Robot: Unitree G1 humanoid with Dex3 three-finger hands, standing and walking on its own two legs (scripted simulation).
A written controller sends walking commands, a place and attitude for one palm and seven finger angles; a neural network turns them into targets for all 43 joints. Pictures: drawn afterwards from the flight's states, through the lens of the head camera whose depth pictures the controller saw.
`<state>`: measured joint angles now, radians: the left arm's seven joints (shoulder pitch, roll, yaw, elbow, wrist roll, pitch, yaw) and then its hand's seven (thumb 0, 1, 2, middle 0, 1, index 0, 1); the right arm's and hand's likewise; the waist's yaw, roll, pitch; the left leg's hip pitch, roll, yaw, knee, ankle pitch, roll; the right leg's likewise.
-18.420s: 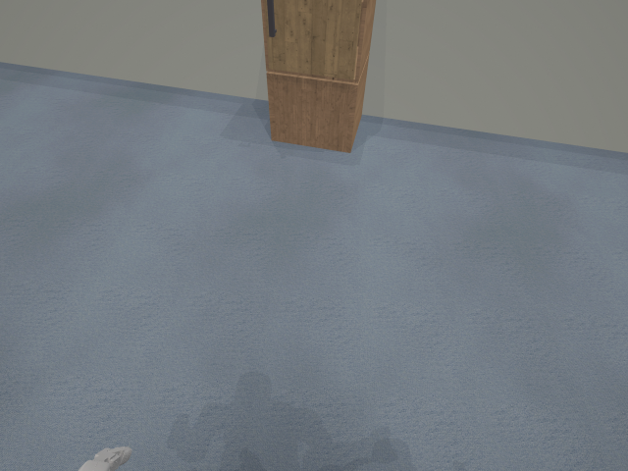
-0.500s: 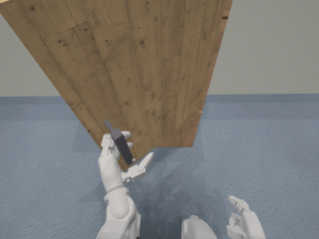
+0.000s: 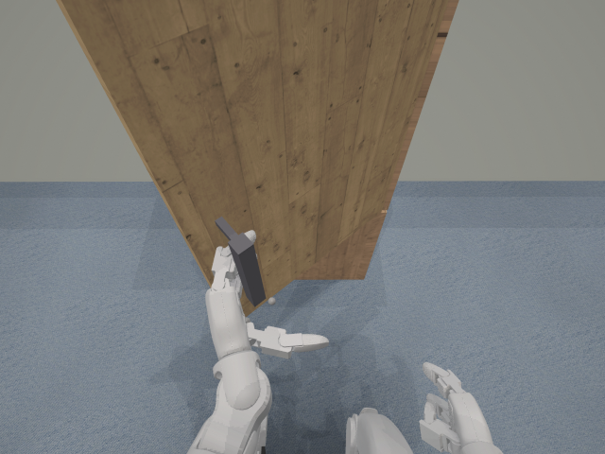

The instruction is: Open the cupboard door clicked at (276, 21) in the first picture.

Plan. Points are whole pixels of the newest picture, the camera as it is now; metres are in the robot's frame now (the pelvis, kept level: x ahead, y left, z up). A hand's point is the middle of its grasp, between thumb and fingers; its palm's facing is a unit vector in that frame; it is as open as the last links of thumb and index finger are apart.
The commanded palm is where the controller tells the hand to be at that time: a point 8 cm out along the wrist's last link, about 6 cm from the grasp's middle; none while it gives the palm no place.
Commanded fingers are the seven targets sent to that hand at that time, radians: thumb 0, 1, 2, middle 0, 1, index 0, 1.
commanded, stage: slide the hand sideways off the handle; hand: left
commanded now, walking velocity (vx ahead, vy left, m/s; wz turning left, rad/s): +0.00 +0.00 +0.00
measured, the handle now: (241, 264) +0.36 +0.10 +0.02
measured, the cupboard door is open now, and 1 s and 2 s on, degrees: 40 43 43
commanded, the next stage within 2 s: draw the hand back to the body in 1.24 s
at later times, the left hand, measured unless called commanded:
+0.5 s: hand (268, 332) +0.27 +0.06 +0.02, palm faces -0.03 -1.00 +0.04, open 16.1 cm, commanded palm +0.23 +0.12 +0.01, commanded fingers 0.00 -0.50 0.30 -0.15 -0.30 -0.15 -0.30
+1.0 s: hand (219, 377) +0.22 +0.11 +0.02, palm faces +0.03 -1.00 +0.00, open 16.2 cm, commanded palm +0.18 +0.16 +0.01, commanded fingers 0.00 -0.50 0.30 -0.15 -0.30 -0.15 -0.30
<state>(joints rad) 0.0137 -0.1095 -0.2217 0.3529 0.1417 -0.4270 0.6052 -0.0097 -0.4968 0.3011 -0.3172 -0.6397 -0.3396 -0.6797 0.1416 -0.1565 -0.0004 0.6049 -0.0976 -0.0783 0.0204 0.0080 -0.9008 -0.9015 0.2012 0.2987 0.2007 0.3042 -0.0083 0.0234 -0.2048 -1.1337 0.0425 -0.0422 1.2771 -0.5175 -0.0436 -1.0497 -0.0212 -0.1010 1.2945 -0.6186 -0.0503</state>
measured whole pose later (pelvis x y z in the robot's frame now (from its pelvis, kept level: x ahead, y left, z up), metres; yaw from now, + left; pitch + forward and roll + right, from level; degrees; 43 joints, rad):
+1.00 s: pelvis +0.00 +0.01 -0.02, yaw +0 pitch +22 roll -1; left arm 0.48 0.08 -0.17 -0.06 -0.03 -0.52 0.07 -0.01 -0.50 0.30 -0.16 -0.31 -0.18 -0.31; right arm 0.17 -0.19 0.00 0.42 -0.03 -0.01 0.02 0.01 -0.90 -0.90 0.20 0.30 0.20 0.30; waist 0.02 0.02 -0.20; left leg -1.19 0.04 -0.04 1.38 -0.57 -0.03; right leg -1.10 -0.03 -0.09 1.39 -0.67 -0.04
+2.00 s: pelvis +0.02 +0.03 +0.06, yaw -1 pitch +9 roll -2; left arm 0.70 0.31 0.05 -0.43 -0.07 -0.10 0.07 -0.01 -0.32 0.38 -0.16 -0.30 -0.16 -0.30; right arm 0.28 -0.21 0.02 0.39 0.03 0.00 -0.12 0.01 -0.90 -0.90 0.20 0.30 0.20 0.30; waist 0.02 0.06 -0.17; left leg -0.69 0.03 -0.01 0.99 -0.45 0.00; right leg -0.59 -0.02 -0.07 0.94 -0.50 0.00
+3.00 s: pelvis +0.04 +0.02 +0.12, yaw -2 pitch -4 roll +0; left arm 0.48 0.35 0.34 -0.43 -0.07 -0.06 0.12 0.02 0.88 0.90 -0.21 -0.31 -0.21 -0.30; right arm 0.19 -0.23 0.02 0.63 0.00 -0.11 -0.09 0.01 -0.90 -0.90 0.20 0.30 0.20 0.30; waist 0.08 0.07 0.01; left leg -0.13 0.03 0.03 0.45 -0.25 -0.01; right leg -0.05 -0.01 -0.05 0.41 -0.28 0.00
